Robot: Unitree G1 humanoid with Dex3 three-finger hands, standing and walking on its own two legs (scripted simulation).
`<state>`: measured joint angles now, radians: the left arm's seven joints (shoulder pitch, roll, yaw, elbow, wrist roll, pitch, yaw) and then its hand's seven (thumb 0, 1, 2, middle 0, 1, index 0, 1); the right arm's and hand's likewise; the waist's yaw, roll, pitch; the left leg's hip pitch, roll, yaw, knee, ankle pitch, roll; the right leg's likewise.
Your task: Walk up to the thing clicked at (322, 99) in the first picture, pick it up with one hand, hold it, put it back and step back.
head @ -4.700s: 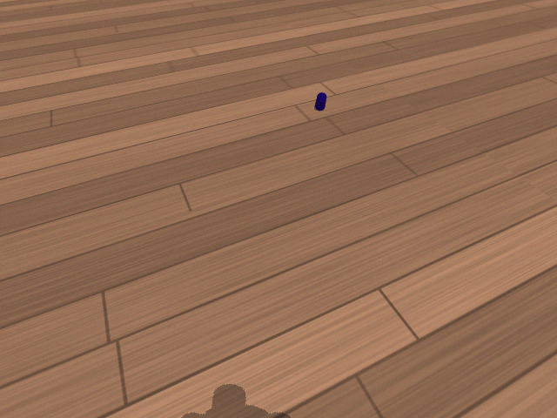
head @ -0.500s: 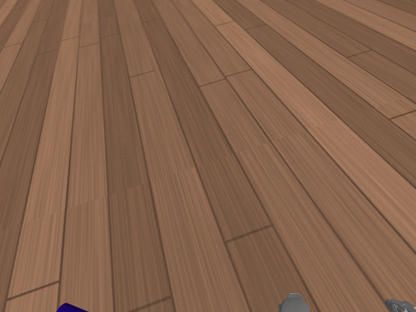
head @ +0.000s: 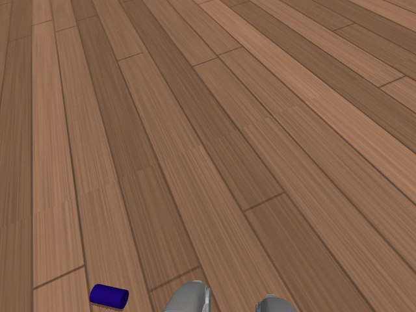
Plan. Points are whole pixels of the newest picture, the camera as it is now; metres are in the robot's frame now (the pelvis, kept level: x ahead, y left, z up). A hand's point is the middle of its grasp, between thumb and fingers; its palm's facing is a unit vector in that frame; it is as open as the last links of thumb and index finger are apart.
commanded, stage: walk up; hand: left
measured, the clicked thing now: (109, 296) +0.29 +0.52 -0.70
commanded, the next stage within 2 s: none
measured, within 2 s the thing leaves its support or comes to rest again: neither
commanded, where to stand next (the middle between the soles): -0.12 +0.35 m, yaw -9 degrees
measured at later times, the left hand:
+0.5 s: hand out of the picture -0.04 +0.52 -0.13, palm faces -0.06 -0.85 -0.52, open 7.4 cm
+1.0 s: hand out of the picture -0.13 +0.70 -0.12, palm faces +0.01 -0.84 -0.54, open 7.4 cm
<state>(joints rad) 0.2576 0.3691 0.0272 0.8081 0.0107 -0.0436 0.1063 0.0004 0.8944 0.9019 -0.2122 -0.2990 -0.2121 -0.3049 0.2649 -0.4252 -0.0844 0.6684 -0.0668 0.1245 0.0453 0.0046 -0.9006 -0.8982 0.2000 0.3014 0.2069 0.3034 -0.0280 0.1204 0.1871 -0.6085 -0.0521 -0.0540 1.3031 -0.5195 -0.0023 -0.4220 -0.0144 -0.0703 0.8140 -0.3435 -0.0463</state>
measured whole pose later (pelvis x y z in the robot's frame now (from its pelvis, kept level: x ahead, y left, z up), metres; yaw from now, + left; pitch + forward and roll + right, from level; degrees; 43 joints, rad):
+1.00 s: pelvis -0.23 +0.39 -0.01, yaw -4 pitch -5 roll +2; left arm 0.25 0.45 0.10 0.85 0.04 0.03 0.06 0.00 0.90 0.90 -0.20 -0.30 -0.20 -0.30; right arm 0.33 -0.41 -0.07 0.87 -0.03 0.04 0.02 0.00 -0.90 -0.90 0.20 0.30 0.21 0.30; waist 0.01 0.01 0.04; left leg -0.26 -0.01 -0.02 0.87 -0.54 -0.02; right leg -0.57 -0.05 0.17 1.05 -0.50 -0.02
